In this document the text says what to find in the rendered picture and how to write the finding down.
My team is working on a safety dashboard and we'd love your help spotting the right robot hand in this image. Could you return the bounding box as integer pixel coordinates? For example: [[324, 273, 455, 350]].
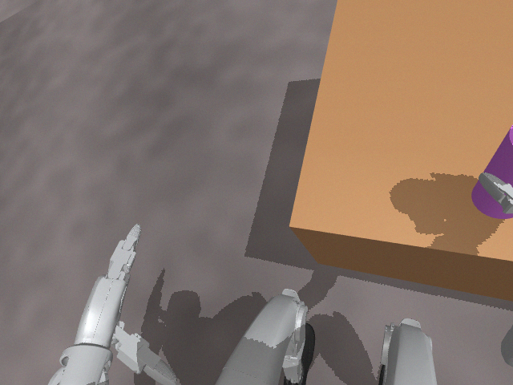
[[479, 172, 513, 213]]

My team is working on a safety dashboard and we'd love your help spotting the left robot arm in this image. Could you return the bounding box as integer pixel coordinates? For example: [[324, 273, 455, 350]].
[[48, 343, 113, 385]]

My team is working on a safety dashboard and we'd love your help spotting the left robot foot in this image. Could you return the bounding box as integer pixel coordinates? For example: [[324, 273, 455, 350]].
[[284, 323, 315, 385]]

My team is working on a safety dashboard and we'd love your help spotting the left robot hand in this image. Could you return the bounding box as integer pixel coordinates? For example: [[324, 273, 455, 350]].
[[74, 224, 177, 385]]

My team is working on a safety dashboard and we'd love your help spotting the bottle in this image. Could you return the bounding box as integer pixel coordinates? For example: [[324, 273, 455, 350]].
[[471, 125, 513, 219]]

